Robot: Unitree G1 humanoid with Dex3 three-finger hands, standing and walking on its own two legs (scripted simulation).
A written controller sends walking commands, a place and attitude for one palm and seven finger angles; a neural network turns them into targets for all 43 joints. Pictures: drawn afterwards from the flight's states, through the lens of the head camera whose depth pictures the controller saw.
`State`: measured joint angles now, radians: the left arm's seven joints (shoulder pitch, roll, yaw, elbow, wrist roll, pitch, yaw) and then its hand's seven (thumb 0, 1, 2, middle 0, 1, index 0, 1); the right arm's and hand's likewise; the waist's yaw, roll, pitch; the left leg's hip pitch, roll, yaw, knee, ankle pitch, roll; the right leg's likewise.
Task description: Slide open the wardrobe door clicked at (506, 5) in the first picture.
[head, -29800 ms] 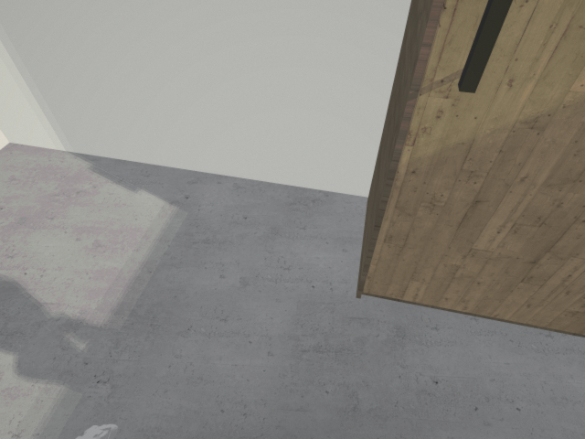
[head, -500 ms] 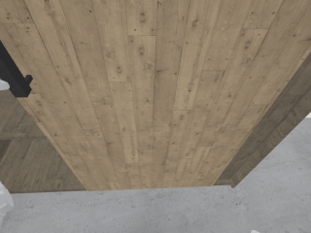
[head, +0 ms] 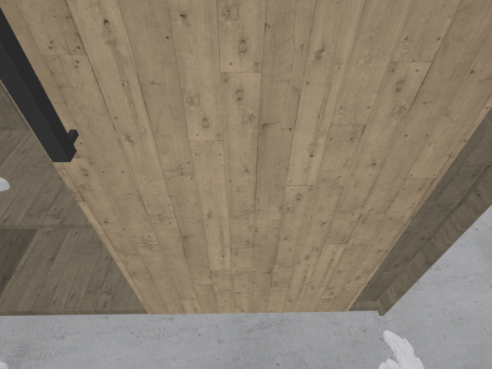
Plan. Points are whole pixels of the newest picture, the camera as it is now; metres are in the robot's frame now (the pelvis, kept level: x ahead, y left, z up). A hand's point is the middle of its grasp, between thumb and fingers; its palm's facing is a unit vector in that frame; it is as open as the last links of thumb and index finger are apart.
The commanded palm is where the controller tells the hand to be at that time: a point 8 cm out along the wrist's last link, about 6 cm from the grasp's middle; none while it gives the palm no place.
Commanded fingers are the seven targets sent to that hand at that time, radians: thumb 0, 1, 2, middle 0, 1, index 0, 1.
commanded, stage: slip the hand off the handle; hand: left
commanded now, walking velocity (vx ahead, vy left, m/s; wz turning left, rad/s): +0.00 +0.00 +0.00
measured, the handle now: (33, 79) +0.41 +0.35 +0.27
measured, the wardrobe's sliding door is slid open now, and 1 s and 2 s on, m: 0.61 0.61 0.61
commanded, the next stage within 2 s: draw the hand back to the body in 0.24 s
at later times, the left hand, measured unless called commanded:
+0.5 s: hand out of the picture +0.24 +0.37 +0.23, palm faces +0.43 -0.89 -0.17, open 14.7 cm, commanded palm +0.19 +0.40 +0.23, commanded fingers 0.00 -0.55 0.20 -0.25 -1.15 -0.25 -1.15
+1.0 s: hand out of the picture +0.20 +0.31 +0.19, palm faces +0.45 -0.82 -0.35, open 14.0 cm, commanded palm +0.15 +0.35 +0.21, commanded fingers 0.00 -0.08 0.43 -0.23 -0.87 -0.23 -0.87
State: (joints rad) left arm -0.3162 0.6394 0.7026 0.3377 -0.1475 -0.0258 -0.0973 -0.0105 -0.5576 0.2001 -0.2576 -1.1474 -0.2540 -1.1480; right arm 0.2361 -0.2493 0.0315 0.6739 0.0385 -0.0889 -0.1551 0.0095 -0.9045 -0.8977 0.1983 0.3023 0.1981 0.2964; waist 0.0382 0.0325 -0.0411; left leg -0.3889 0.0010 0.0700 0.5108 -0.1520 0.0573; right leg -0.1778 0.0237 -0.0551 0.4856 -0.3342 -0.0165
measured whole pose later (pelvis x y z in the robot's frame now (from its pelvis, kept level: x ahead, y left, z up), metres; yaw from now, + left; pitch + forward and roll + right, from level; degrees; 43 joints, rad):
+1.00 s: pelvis -0.02 +0.00 +0.00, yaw +0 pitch -4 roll -2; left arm 0.17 0.49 0.49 -0.19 -0.17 0.06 -0.08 -0.01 -0.39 0.28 -0.25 -1.05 -0.25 -1.05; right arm 0.19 -0.26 0.07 0.63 0.04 -0.26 -0.08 0.01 -0.90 -0.90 0.20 0.30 0.20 0.30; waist 0.07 0.07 0.00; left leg -0.29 0.00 0.04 0.48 -0.13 0.04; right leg -0.07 0.04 -0.07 0.44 -0.30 -0.02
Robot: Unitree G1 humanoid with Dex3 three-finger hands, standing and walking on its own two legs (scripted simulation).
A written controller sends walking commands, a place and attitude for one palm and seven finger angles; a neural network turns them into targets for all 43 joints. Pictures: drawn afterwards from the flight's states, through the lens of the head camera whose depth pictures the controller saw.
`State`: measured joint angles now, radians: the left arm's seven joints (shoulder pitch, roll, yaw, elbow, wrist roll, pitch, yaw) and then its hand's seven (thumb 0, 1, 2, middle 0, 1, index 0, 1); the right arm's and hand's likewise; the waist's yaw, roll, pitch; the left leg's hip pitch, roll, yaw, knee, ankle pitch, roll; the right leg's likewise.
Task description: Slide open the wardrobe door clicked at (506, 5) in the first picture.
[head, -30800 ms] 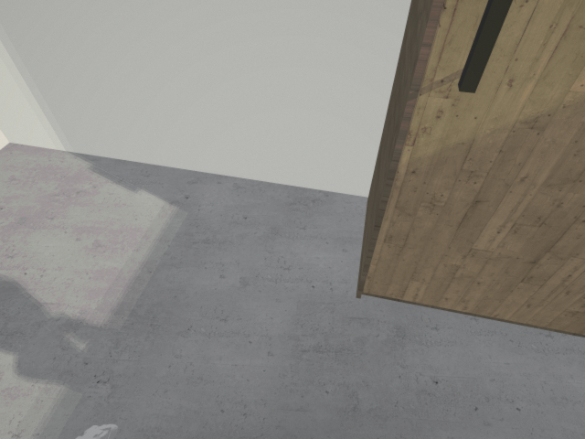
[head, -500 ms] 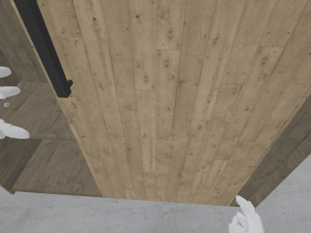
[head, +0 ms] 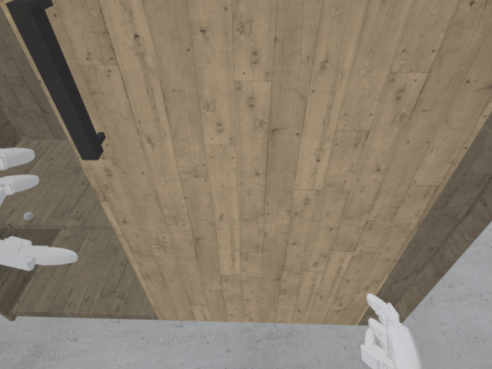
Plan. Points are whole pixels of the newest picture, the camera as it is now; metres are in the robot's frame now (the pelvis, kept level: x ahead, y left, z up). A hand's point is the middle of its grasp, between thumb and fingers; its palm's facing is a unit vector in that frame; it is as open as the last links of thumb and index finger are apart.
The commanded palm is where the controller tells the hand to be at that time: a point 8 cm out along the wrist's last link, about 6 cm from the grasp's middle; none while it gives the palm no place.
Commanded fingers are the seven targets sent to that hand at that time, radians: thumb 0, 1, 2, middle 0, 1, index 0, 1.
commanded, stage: draw the hand back to the body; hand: left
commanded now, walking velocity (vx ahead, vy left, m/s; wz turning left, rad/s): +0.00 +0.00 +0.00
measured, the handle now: (71, 86) +0.43 +0.34 +0.27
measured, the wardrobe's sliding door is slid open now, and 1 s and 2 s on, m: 0.61 0.61 0.61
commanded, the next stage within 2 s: step back with the hand held close in 0.94 s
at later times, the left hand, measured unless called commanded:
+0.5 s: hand (83, 227) +0.23 +0.25 +0.17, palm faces +0.42 -0.82 -0.40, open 9.4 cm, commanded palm +0.18 +0.29 +0.18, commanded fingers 0.00 0.83 0.87 -0.20 -0.34 -0.20 -0.34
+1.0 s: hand (97, 239) +0.22 +0.23 +0.17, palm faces +0.41 -0.83 -0.38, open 7.5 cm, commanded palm +0.18 +0.27 +0.18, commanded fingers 0.00 0.90 0.90 -0.20 -0.30 -0.20 -0.30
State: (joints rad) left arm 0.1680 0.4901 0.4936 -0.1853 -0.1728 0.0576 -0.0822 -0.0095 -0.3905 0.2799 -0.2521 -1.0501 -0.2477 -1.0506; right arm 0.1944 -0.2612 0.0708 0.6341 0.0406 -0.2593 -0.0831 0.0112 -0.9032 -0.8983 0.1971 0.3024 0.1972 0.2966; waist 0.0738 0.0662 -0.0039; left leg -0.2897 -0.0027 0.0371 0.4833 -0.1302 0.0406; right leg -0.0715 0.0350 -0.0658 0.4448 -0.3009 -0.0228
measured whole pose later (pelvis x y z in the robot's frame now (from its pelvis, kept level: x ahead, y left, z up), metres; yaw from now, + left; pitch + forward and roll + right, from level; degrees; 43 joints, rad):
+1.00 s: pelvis +0.03 -0.02 +0.01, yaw -2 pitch -6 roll +0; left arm 0.47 0.36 0.31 -0.39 -0.10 -0.05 0.09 0.02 0.88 0.90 -0.21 -0.30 -0.21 -0.30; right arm 0.17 -0.23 0.02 0.64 0.00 -0.07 -0.08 0.01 -0.90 -0.90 0.20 0.30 0.20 0.30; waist 0.09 0.07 0.02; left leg -0.15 0.01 0.06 0.37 -0.12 0.02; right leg 0.06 0.05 -0.03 0.31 -0.27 -0.05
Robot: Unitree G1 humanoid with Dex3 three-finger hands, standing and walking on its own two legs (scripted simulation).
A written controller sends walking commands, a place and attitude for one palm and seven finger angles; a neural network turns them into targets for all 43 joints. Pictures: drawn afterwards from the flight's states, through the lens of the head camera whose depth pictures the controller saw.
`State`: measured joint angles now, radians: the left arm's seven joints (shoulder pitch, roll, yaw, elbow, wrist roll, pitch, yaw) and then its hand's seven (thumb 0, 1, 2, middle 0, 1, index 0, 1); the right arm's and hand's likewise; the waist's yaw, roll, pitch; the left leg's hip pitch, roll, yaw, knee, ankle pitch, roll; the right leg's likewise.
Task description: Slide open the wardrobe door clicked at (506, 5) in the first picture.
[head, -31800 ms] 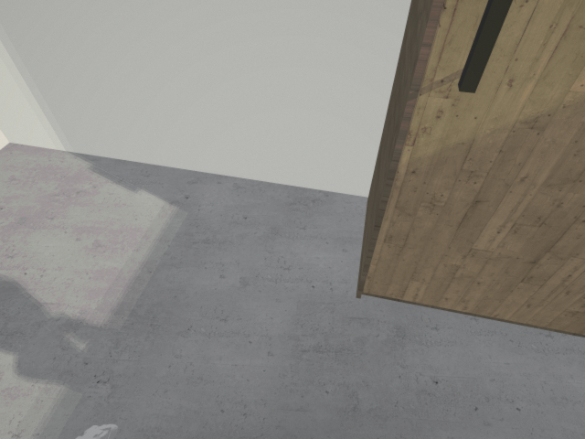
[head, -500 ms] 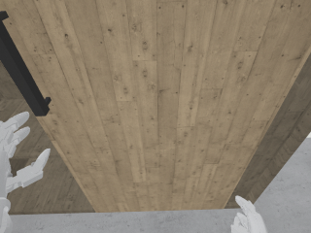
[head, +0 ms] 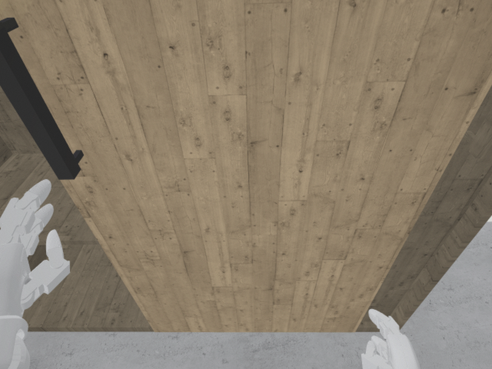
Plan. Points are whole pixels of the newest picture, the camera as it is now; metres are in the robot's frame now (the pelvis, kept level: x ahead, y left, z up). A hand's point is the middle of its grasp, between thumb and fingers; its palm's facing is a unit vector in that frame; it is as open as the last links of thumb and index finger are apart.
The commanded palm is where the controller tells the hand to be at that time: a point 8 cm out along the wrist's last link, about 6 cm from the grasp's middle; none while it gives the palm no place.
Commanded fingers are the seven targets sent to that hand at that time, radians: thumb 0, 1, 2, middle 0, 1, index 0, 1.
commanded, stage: step back with the hand held close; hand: left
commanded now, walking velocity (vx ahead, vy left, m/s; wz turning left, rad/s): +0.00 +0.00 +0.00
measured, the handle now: (42, 106) +0.39 +0.38 +0.26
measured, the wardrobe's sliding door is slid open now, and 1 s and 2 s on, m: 0.61 0.61 0.61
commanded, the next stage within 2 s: stop stepping back and stand still in 1.08 s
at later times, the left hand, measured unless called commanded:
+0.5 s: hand (21, 277) +0.16 +0.31 +0.16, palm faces +0.37 -0.80 -0.48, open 7.5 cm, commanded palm +0.11 +0.34 +0.17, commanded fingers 0.00 0.90 0.90 -0.20 -0.30 -0.20 -0.30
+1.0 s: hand out of the picture +0.07 +0.37 +0.16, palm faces +0.49 -0.80 -0.36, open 7.5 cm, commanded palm -0.01 +0.40 +0.17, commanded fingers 0.00 0.90 0.90 -0.20 -0.30 -0.20 -0.30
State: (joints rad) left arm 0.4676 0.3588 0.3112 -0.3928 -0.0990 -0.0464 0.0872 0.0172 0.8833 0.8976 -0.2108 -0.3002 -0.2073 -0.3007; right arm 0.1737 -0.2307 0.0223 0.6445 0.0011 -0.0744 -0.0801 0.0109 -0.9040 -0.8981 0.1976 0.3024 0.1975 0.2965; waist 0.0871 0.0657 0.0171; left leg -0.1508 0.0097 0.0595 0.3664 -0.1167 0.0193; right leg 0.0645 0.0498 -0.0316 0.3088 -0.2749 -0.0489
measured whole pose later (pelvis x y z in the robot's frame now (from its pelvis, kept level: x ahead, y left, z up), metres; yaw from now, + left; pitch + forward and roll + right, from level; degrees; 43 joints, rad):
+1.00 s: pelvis -0.13 +0.09 -0.02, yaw +3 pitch -3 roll -7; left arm 0.41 0.41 0.39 -0.52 -0.03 -0.19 0.14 0.02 0.88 0.90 -0.21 -0.30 -0.21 -0.30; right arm 0.16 -0.22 0.00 0.59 0.00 -0.10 -0.08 0.01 -0.90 -0.90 0.20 0.30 0.20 0.30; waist 0.03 0.03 0.06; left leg -0.47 -0.02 0.05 0.47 -0.07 0.10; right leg -0.33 0.09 0.03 0.74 -0.40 0.00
